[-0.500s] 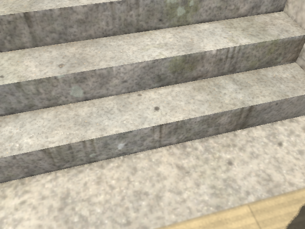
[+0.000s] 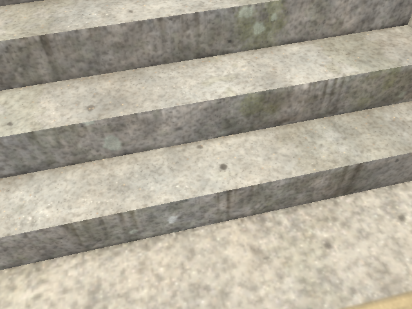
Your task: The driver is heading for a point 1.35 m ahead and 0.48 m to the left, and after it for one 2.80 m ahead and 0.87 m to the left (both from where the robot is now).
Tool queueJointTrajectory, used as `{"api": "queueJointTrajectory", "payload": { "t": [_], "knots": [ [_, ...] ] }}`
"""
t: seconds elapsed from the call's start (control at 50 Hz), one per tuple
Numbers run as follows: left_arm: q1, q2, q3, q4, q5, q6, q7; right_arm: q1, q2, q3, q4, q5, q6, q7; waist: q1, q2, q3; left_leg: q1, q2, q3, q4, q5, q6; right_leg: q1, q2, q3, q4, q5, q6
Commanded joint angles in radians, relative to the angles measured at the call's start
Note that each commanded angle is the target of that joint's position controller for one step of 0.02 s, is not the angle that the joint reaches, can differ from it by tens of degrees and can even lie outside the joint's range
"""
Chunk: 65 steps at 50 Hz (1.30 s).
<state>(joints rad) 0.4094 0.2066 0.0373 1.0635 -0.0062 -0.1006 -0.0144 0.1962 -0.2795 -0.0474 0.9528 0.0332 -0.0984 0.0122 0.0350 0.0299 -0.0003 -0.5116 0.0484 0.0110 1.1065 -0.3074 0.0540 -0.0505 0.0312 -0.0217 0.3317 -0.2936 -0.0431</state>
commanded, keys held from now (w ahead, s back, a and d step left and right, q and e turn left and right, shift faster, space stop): w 0.70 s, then w+q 0.30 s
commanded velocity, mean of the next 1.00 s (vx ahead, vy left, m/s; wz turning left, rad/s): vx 0.48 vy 0.00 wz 0.08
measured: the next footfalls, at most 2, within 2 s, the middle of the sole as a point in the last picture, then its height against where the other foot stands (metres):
left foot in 0.26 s outside the picture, level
right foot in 0.80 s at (253, 281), level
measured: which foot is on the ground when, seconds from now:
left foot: up 0.00-0.24, down 0.26-0.82, up 0.84-1.00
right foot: down 0.00-0.28, up 0.30-0.78, down 0.80-1.00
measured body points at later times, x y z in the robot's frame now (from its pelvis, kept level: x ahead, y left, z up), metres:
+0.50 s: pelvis +0.26 +0.07 +0.00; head +0.28 +0.08 +0.45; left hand +0.38 +0.34 -0.12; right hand +0.31 -0.20 -0.13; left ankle +0.28 +0.14 -0.74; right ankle +0.30 -0.10 -0.66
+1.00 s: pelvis +0.52 +0.01 +0.00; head +0.55 +0.00 +0.45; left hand +0.61 +0.29 -0.11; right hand +0.64 -0.26 -0.13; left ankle +0.49 +0.16 -0.65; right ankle +0.57 -0.07 -0.74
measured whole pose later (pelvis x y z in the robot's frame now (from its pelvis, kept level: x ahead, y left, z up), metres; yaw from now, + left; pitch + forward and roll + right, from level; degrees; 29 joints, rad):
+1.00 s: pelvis +0.52 +0.01 +0.00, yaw +7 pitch +2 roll -1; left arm 0.16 0.26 0.05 0.90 0.02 -0.11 0.00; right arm 0.21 -0.30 -0.05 0.93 0.02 -0.07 -0.02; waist 0.00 0.05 0.02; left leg -0.55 0.08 -0.05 1.16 -0.32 0.01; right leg -0.25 0.03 -0.13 0.33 -0.12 -0.06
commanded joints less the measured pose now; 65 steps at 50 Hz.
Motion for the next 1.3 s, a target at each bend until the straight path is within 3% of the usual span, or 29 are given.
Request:
{"api": "queueJointTrajectory", "payload": {
  "t": [0.02,0.08,0.18,0.22,0.26,0.28,0.3,0.32,0.34,0.36,0.38,0.46,0.52,0.66,0.74,0.8,0.82,0.84,0.86,0.88,0.92,1.0,1.04,1.06,1.1,1.14,1.24,1.28,1.3],
  "knots": [
    [0.047,0.103,0.004,-0.029,0.002,0.009,0.013,-0.125,-0.025,-0.003,-0.096,-0.011,-0.010,0.021,0.011,-0.111,0.082,-0.299,0.060,0.000,-0.109,0.109,-0.026,0.152,-0.247,0.208,-0.179,0.387,-0.146],
    [0.027,0.161,0.010,-0.045,0.008,0.011,0.033,-0.268,0.009,0.018,-0.157,-0.014,-0.001,0.022,0.030,-0.106,0.126,-0.146,0.016,0.046,-0.382,0.248,-0.055,-0.014,-0.203,0.120,-0.236,0.352,-0.135],
    [0.064,0.188,0.028,-0.021,-0.018,0.006,0.035,-0.330,-0.054,0.009,-0.203,-0.003,0.004,0.026,0.006,-0.129,0.148,-0.054,-0.004,0.019,-0.562,0.311,-0.005,0.068,-0.273,0.101,-0.234,0.402,-0.115],
    [0.036,0.211,0.039,-0.030,-0.009,0.017,0.035,-0.249,-0.097,-0.012,-0.191,-0.005,-0.001,0.027,-0.053,-0.146,0.067,0.067,-0.040,0.036,-0.568,0.271,0.031,0.135,-0.284,0.076,-0.109,0.701,-0.088],
    [0.016,0.196,0.035,-0.045,0.009,0.036,0.033,0.045,-0.159,-0.053,-0.103,0.004,0.008,0.016,-0.191,-0.147,-0.113,0.440,-0.072,0.051,-0.556,0.230,0.081,0.046,-0.220,0.024,0.240,0.867,-0.045],
    [0.036,0.150,0.016,-0.072,0.029,0.037,0.031,0.218,-0.231,-0.071,-0.065,-0.009,0.015,0.005,-0.226,0.002,-0.245,0.738,0.130,-0.203,-0.543,0.139,0.138,-0.197,-0.151,-0.003,0.575,0.509,-0.020],
    [0.165,-0.012,-0.024,-0.071,0.005,0.015,0.016,0.245,-0.261,-0.070,-0.045,-0.030,0.011,0.021,-0.126,0.301,-0.385,0.948,0.336,-0.735,-0.763,-0.199,0.294,-0.515,0.039,0.076,0.901,-0.245,0.023],
    [0.057,0.110,0.001,-0.077,-0.025,-0.013,0.010,0.178,-0.165,-0.044,-0.053,-0.024,0.001,0.023,-0.151,0.174,-0.260,0.847,0.302,-0.778,-0.875,-0.302,0.243,-0.624,-0.009,0.171,1.020,-0.255,-0.002],
    [-0.044,0.169,0.017,-0.114,-0.047,-0.030,0.008,0.074,-0.132,-0.033,-0.073,-0.020,-0.009,0.022,-0.124,0.114,-0.109,0.692,0.281,-0.615,-0.890,-0.213,0.199,-0.674,-0.062,0.142,1.018,-0.147,-0.025],
    [-0.080,0.171,0.018,-0.120,-0.041,-0.036,0.017,-0.013,-0.115,-0.026,-0.090,-0.025,-0.018,0.024,-0.083,0.011,-0.055,0.537,0.250,-0.485,-0.906,-0.030,0.183,-0.611,-0.120,0.125,0.970,-0.043,-0.027],
    [-0.097,0.168,0.025,-0.122,-0.022,-0.031,0.026,-0.052,-0.094,-0.020,-0.093,-0.034,-0.025,0.028,-0.053,-0.011,-0.023,0.425,0.216,-0.383,-0.922,0.101,0.173,-0.558,-0.154,0.115,0.921,0.011,-0.021],
    [-0.101,0.115,0.023,-0.139,-0.009,0.012,0.033,-0.029,-0.086,-0.012,-0.057,-0.036,-0.032,0.022,-0.002,0.030,0.010,0.285,0.161,-0.211,-1.004,0.228,0.184,-0.495,-0.202,0.100,0.798,0.061,0.004],
    [-0.224,0.129,0.027,-0.192,0.009,0.015,0.034,0.029,-0.127,-0.020,-0.035,-0.035,-0.026,0.001,-0.026,0.002,0.049,0.309,0.156,-0.170,-1.032,0.268,0.192,-0.608,-0.207,0.085,0.638,0.195,0.043],
    [-0.483,0.101,0.006,-0.275,-0.003,-0.005,0.016,0.154,-0.151,-0.019,0.006,-0.023,-0.008,-0.023,-0.112,0.007,0.061,0.428,0.125,-0.068,-0.998,0.373,0.139,-0.544,-0.117,0.014,0.231,0.415,0.054],
    [-0.524,0.137,0.011,-0.319,-0.007,-0.019,-0.004,0.169,-0.151,-0.026,0.021,-0.014,0.014,-0.029,-0.083,0.027,0.045,0.590,0.194,-0.113,-0.877,0.555,0.116,-0.551,-0.099,0.044,0.149,0.278,0.003],
    [-0.236,0.244,0.059,-0.246,0.007,-0.034,0.005,0.100,-0.154,-0.023,-0.020,-0.027,0.022,-0.034,0.068,0.045,-0.153,0.508,0.112,-0.100,-0.564,0.769,0.063,-0.098,-0.073,0.032,0.071,0.330,-0.066],
    [-0.053,0.317,0.078,-0.213,0.023,-0.030,0.014,0.101,-0.097,0.000,-0.052,-0.051,0.018,-0.033,0.115,-0.075,-0.316,0.284,0.034,-0.058,-0.276,0.421,0.029,0.234,-0.262,0.221,0.137,0.450,-0.114],
    [-0.026,0.348,0.089,-0.184,0.021,-0.016,0.011,0.246,0.015,0.030,-0.044,-0.028,0.000,-0.024,0.033,-0.358,-0.406,-0.111,-0.108,-0.041,-0.013,-0.266,-0.020,0.524,-0.463,0.576,0.072,0.392,-0.253],
    [-0.053,0.241,0.064,-0.207,0.020,-0.016,0.011,0.197,-0.103,0.005,-0.016,0.000,-0.009,-0.025,0.075,-0.202,-0.349,-0.182,-0.054,-0.152,0.107,-0.278,-0.010,0.438,-0.425,0.573,0.022,0.230,-0.222],
    [-0.134,0.199,0.051,-0.223,0.019,-0.019,0.014,0.116,-0.137,-0.008,-0.037,0.013,-0.012,-0.025,0.059,-0.152,-0.216,-0.226,-0.012,-0.140,0.130,-0.178,-0.001,0.297,-0.396,0.431,-0.018,0.227,-0.178],
    [-0.248,0.157,0.036,-0.232,0.023,-0.024,0.013,0.058,-0.109,-0.011,-0.049,-0.013,0.002,-0.038,-0.004,-0.073,-0.105,-0.155,0.058,-0.111,0.098,-0.053,-0.025,0.053,-0.334,0.266,-0.093,0.349,-0.163],
    [-0.308,0.169,0.036,-0.213,0.034,-0.032,0.019,0.072,-0.041,-0.007,-0.076,-0.019,0.044,-0.039,-0.073,-0.115,-0.066,-0.077,0.076,-0.085,0.100,0.047,-0.060,-0.137,-0.284,0.027,-0.146,0.611,-0.169],
    [-0.280,0.178,0.038,-0.202,0.036,-0.023,0.034,0.026,-0.030,-0.004,-0.111,-0.026,0.058,-0.039,-0.060,-0.093,-0.074,-0.141,0.083,-0.080,0.109,0.086,-0.084,-0.111,-0.304,-0.013,-0.145,0.605,-0.183],
    [-0.243,0.187,0.038,-0.193,0.042,-0.007,0.037,0.072,0.000,0.004,-0.092,-0.026,0.082,-0.043,-0.055,-0.156,-0.095,-0.176,0.056,-0.005,0.322,-0.012,-0.100,-0.075,-0.345,0.012,-0.157,0.544,-0.209],
    [-0.164,0.168,0.031,-0.170,0.026,0.010,0.048,0.011,-0.025,-0.011,-0.131,-0.007,0.105,-0.054,-0.023,-0.131,-0.033,-0.418,0.062,-0.045,0.650,-0.120,-0.111,-0.001,-0.402,0.070,-0.187,0.242,-0.230],
    [-0.081,0.142,0.019,-0.137,0.013,0.028,0.058,-0.079,-0.004,-0.007,-0.188,0.007,0.102,-0.064,-0.004,-0.098,0.050,-0.711,0.065,-0.097,0.878,-0.200,-0.101,0.129,-0.426,0.096,-0.180,0.096,-0.195],
    [0.002,0.147,0.015,-0.139,0.039,0.054,0.084,-0.225,0.066,0.034,-0.310,-0.002,0.073,-0.034,0.016,-0.039,0.090,-0.949,0.074,-0.099,0.903,-0.190,-0.100,0.217,-0.408,-0.017,-0.147,0.109,-0.130],
    [0.022,0.145,0.012,-0.138,0.039,0.056,0.098,-0.269,0.091,0.047,-0.353,-0.010,0.079,-0.036,0.026,-0.101,0.105,-0.975,0.062,-0.037,0.986,-0.192,-0.119,0.179,-0.429,-0.027,-0.160,0.157,-0.139],
    [0.006,0.175,0.013,-0.130,0.038,0.065,0.099,-0.344,0.135,0.073,-0.426,-0.011,0.080,-0.035,0.013,-0.134,0.147,-1.070,0.081,-0.064,1.066,-0.281,-0.118,0.192,-0.466,-0.053,-0.166,0.273,-0.110]
  ]
}}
